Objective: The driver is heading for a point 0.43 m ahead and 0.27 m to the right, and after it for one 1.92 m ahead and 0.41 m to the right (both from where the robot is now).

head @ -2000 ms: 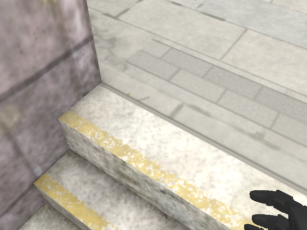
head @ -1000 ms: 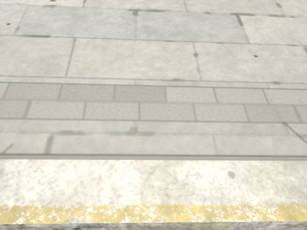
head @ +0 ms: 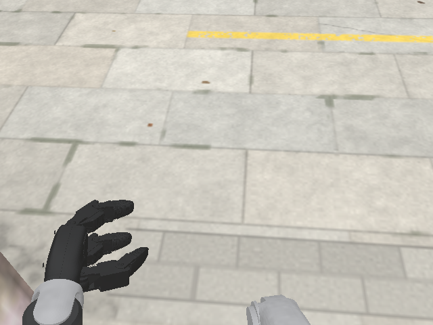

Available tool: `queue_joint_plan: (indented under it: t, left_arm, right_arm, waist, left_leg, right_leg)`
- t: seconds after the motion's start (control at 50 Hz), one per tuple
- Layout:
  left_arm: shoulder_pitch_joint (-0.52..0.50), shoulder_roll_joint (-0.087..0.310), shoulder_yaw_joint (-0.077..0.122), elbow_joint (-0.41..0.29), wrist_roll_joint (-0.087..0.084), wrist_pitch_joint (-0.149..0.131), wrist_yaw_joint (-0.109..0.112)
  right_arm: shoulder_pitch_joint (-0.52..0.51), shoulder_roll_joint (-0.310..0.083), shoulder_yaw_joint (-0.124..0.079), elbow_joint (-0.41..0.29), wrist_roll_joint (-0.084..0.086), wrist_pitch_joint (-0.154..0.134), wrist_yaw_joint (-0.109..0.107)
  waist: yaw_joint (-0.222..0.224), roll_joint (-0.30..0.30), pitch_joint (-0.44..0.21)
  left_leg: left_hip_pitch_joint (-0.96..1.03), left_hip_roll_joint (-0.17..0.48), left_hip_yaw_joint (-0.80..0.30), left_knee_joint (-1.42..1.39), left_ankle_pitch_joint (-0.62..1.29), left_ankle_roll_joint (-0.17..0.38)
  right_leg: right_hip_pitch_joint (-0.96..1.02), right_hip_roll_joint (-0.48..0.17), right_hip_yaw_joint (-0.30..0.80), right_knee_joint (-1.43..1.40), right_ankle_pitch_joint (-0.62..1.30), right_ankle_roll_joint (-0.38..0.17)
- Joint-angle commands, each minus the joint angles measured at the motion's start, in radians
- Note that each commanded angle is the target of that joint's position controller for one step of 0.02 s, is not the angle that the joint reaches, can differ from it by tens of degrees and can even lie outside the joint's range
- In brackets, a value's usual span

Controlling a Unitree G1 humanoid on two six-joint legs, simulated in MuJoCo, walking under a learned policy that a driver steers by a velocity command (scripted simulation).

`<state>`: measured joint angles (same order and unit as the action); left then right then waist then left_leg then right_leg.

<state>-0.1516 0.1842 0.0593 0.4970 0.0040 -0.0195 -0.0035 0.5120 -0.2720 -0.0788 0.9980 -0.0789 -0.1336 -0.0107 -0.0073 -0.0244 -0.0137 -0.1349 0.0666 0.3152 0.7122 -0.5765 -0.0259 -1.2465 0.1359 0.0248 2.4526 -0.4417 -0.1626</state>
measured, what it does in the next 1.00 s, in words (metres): climbs, turning right: right foot 0.20 m higher, then left foot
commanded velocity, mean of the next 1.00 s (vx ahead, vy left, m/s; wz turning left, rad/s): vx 0.99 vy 0.00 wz -0.55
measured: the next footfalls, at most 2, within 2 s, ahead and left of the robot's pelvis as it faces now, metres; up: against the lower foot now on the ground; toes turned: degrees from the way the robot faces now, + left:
right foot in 0.14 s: +0.26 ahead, -0.03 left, +0.20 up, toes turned +1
left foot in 0.52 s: +0.65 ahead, +0.10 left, +0.20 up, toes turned -30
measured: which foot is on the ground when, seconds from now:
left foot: down 0.00-0.14, up 0.16-0.50, down 0.52-0.90, up 0.92-1.00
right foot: up 0.00-0.12, down 0.14-0.52, up 0.54-0.88, down 0.90-1.00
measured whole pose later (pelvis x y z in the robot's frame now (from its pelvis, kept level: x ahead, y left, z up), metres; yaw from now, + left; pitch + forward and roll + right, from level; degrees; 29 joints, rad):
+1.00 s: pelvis +0.80 -0.15 +0.22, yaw -29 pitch +2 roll +0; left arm 0.12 0.22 -0.01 0.63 0.06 -0.08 -0.01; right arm 0.54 -0.26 -0.04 0.86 -0.01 -0.05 0.02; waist -0.09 0.01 -0.01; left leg -0.30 0.01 -0.05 1.24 -0.37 0.11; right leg -0.42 0.01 -0.05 0.69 -0.31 -0.03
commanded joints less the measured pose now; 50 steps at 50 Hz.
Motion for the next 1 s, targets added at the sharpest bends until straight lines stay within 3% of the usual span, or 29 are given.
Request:
queue_joint_plan:
  t: [0.02,0.04,0.06,0.08,0.1,0.12,0.14,0.16,0.18,0.2,0.24,0.3,0.34,0.42,0.5,0.52,0.54,0.56,0.6,0.64,0.68,0.76,0.82,0.88,0.9,0.92,0.94,0.96,1.0]
  left_arm:
    - [-0.158,-0.009,-0.039,-0.160,0.008,0.080,0.043]
    - [-0.076,0.025,-0.042,-0.127,0.006,0.107,0.019]
    - [0.022,0.069,-0.044,-0.062,-0.012,0.120,-0.027]
    - [0.172,0.103,-0.030,-0.031,-0.032,0.116,-0.048]
    - [0.408,0.135,-0.006,0.005,-0.032,0.116,-0.048]
    - [0.568,0.180,0.021,0.038,-0.020,0.116,-0.040]
    - [0.579,0.252,0.057,0.021,-0.021,0.091,-0.037]
    - [0.389,0.269,0.067,0.074,-0.030,0.065,-0.022]
    - [0.315,0.271,0.066,0.073,-0.017,0.050,-0.002]
    - [0.317,0.257,0.053,0.089,-0.011,0.025,-0.003]
    - [0.413,0.210,0.044,0.200,0.012,-0.041,0.017]
    - [0.391,0.168,0.024,0.223,0.002,-0.079,0.003]
    - [0.376,0.217,0.037,0.213,0.004,-0.094,-0.005]
    - [0.415,0.285,0.068,0.204,-0.006,-0.083,0.007]
    - [0.519,0.306,0.087,0.221,0.011,-0.064,-0.010]
    - [0.510,0.287,0.085,0.199,0.013,-0.070,-0.021]
    - [0.544,0.135,0.047,0.168,0.024,-0.076,-0.013]
    - [0.594,0.143,0.023,0.108,-0.024,-0.061,-0.014]
    - [0.418,0.211,0.032,0.125,0.028,-0.030,-0.027]
    - [0.317,0.166,0.016,0.109,0.061,-0.024,-0.057]
    - [0.333,0.111,-0.011,0.083,0.058,-0.017,-0.060]
    - [0.237,0.150,-0.029,0.027,0.075,-0.024,-0.077]
    - [0.151,0.141,-0.048,0.016,0.051,-0.034,-0.094]
    - [0.439,0.204,-0.014,0.107,0.047,-0.045,-0.056]
    - [0.586,0.251,0.009,0.138,0.069,-0.052,-0.031]
    - [0.684,0.330,0.019,0.136,0.093,-0.059,-0.006]
    - [0.667,0.362,0.028,0.111,0.083,-0.055,0.017]
    - [0.587,0.302,0.021,0.128,0.062,-0.052,0.025]
    - [0.484,0.198,0.002,0.147,0.042,-0.064,0.017]
  right_arm:
    - [-0.218,0.032,0.041,-0.097,0.026,-0.056,0.017]
    - [-0.219,-0.011,0.038,-0.108,0.069,-0.042,-0.013]
    - [-0.134,-0.085,0.019,-0.133,0.113,-0.021,-0.059]
    - [-0.028,-0.218,0.001,-0.169,0.124,-0.006,-0.094]
    - [-0.086,-0.335,-0.029,-0.219,0.109,0.014,-0.082]
    - [-0.222,-0.353,-0.049,-0.275,0.098,0.022,-0.045]
    - [-0.327,-0.306,-0.061,-0.331,0.089,0.013,-0.001]
    - [-0.447,-0.046,0.011,-0.411,0.060,0.012,0.058]
    - [-0.534,0.025,0.034,-0.540,0.023,0.012,0.081]
    - [-0.519,0.044,0.037,-0.598,-0.008,0.000,0.072]
    - [-0.460,0.152,0.100,-0.630,-0.035,-0.002,0.036]
    - [-0.473,0.030,0.086,-0.599,-0.009,0.027,-0.003]
    - [-0.644,-0.061,0.073,-0.660,0.016,0.041,-0.009]
    - [-0.563,0.029,0.108,-0.604,0.055,0.073,0.053]
    - [-0.438,-0.089,0.052,-0.555,0.081,0.074,-0.007]
    - [-0.248,-0.164,0.012,-0.518,0.056,0.056,-0.036]
    - [-0.102,-0.206,-0.011,-0.486,0.017,0.036,-0.048]
    - [-0.167,-0.273,-0.018,-0.486,-0.004,0.038,-0.035]
    - [-0.317,-0.069,0.011,-0.508,0.017,0.053,-0.020]
    - [-0.223,-0.043,0.027,-0.408,0.022,0.030,-0.017]
    - [-0.168,-0.044,0.026,-0.325,0.041,0.012,-0.017]
    - [-0.167,-0.081,0.022,-0.265,0.064,0.019,-0.003]
    - [-0.110,-0.162,0.001,-0.226,0.088,0.027,0.027]
    - [-0.075,-0.252,-0.014,-0.211,0.075,0.026,0.036]
    - [-0.078,-0.240,-0.009,-0.213,0.083,0.024,0.039]
    - [-0.050,-0.076,0.026,-0.242,0.066,0.031,0.038]
    - [-0.021,-0.110,0.015,-0.286,0.104,0.041,0.029]
    - [-0.104,-0.158,0.002,-0.297,0.085,0.056,0.024]
    - [-0.147,-0.104,0.017,-0.293,0.059,0.075,0.038]
  waist:
    - [0.173,-0.065,0.307]
    - [0.201,-0.064,0.265]
    - [0.189,-0.105,0.087]
    - [0.196,-0.081,-0.094]
    - [0.293,0.036,-0.260]
    - [0.335,0.145,-0.338]
    - [0.346,0.104,-0.349]
    - [0.246,-0.233,-0.189]
    - [0.161,-0.152,-0.107]
    - [0.117,-0.060,-0.084]
    - [0.017,0.056,0.042]
    - [-0.032,0.187,0.119]
    - [0.001,0.221,0.138]
    - [-0.010,0.095,-0.109]
    - [-0.072,-0.004,-0.158]
    - [-0.128,0.009,-0.260]
    - [-0.117,0.158,-0.342]
    - [-0.069,0.441,-0.491]
    - [-0.079,0.205,-0.232]
    - [-0.060,0.063,-0.065]
    - [0.005,0.085,0.008]
    - [0.060,0.093,0.058]
    - [0.029,0.089,0.106]
    - [0.184,0.056,-0.076]
    - [0.267,0.070,-0.154]
    - [0.236,-0.123,-0.284]
    - [0.196,-0.141,-0.353]
    - [0.162,-0.039,-0.185]
    - [0.083,-0.023,-0.016]
  left_leg:
    - [-0.247,0.236,-0.081,-0.745,0.566,0.074]
    - [-0.349,0.143,0.056,-0.794,0.959,0.059]
    - [-0.383,0.084,0.077,-0.717,1.376,0.098]
    - [-0.235,0.130,0.023,-0.487,1.826,0.142]
    - [-0.037,0.204,-0.033,-0.219,2.144,0.166]
    - [0.086,0.250,-0.094,0.074,2.208,0.172]
    - [-0.010,0.155,-0.146,0.573,1.605,0.166]
    - [-0.518,-0.093,-0.231,1.005,0.454,0.129]
    - [-0.752,-0.162,-0.389,1.293,0.316,0.085]
    - [-0.864,-0.164,-0.458,1.423,0.280,0.080]
    - [-0.975,-0.102,-0.482,1.441,0.185,0.091]
    - [-0.884,-0.024,-0.446,1.026,0.060,0.056]
    - [-0.661,0.019,-0.381,0.580,0.186,0.009]
    - [-0.106,-0.035,-0.363,0.120,0.570,0.020]
    - [0.114,-0.100,-0.333,-0.223,0.385,0.006]
    - [0.350,0.021,-0.427,-0.221,0.337,0.040]
    - [0.590,0.280,-0.611,-0.120,0.259,0.072]
    - [0.681,0.460,-1.144,-0.302,0.094,0.196]
    - [0.397,0.315,-0.897,-0.357,-0.040,0.182]
    - [0.160,0.226,-0.711,-0.400,0.237,0.163]
    - [0.081,0.207,-0.671,-0.400,0.458,0.172]
    - [-0.030,0.158,-0.513,-0.512,0.503,0.192]
    - [-0.258,0.134,-0.440,-0.626,0.705,0.201]
    - [-0.209,0.093,-0.345,-0.187,1.190,0.175]
    - [-0.382,0.041,-0.337,0.097,1.008,0.158]
    - [-0.533,-0.044,-0.346,0.523,0.076,0.152]
    - [-0.664,-0.110,-0.436,0.723,0.080,0.169]
    - [-0.733,-0.045,-0.426,0.722,0.209,0.165]
    - [-0.701,0.019,-0.398,0.637,0.280,0.141]
  right_leg:
    - [-0.043,-0.037,-0.034,-0.278,-0.124,-0.050]
    - [0.274,-0.028,-0.176,-0.664,-0.098,-0.058]
    - [0.684,0.050,-0.286,-0.931,-0.023,-0.044]
    - [0.903,0.122,-0.357,-1.017,-0.082,0.008]
    - [0.981,0.125,-0.330,-1.051,-0.194,0.022]
    - [1.001,0.093,-0.182,-1.134,-0.293,-0.019]
    - [1.082,0.064,0.058,-1.420,-0.337,-0.118]
    - [1.050,0.040,0.414,-1.714,-0.320,-0.257]
    - [0.969,-0.050,0.788,-1.932,-0.392,-0.337]
    - [0.961,-0.111,0.976,-2.032,-0.334,-0.305]
    - [0.856,-0.102,0.846,-2.006,-0.044,-0.226]
    - [0.690,-0.062,0.610,-2.119,0.089,-0.156]
    - [0.582,-0.043,0.517,-2.254,0.289,-0.152]
    - [0.716,-0.043,0.429,-2.239,0.421,-0.075]
    - [0.950,-0.037,0.458,-1.835,0.754,0.012]
    - [0.855,-0.027,0.383,-1.572,0.635,0.036]
    - [0.656,-0.028,0.272,-1.311,-0.076,0.040]
    - [0.416,0.003,0.146,-1.006,-0.077,0.072]
    - [0.314,-0.127,0.040,-0.946,0.147,0.063]
    - [0.377,-0.150,0.087,-1.017,0.156,0.072]
    - [0.364,-0.120,0.154,-1.100,0.101,0.082]
    - [0.464,-0.152,0.091,-1.469,0.236,0.109]
    - [0.879,-0.111,-0.084,-1.691,0.312,0.086]
    - [1.298,-0.035,-0.089,-1.806,0.269,0.059]
    - [1.548,-0.129,-0.005,-1.810,0.205,0.054]
    - [1.683,-0.472,0.390,-1.875,-0.130,0.044]
    - [1.644,-0.625,0.846,-2.108,-0.229,0.003]
    - [1.527,-0.558,0.708,-2.132,-0.209,-0.005]
    - [1.305,-0.465,0.432,-2.165,0.042,-0.015]
Velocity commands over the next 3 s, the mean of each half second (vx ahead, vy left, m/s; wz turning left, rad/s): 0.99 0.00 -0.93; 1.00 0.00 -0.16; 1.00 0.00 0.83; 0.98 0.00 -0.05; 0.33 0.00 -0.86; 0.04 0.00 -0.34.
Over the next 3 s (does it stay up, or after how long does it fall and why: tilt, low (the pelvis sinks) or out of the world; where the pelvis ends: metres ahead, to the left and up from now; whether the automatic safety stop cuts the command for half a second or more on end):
stays up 2.05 -0.35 0.23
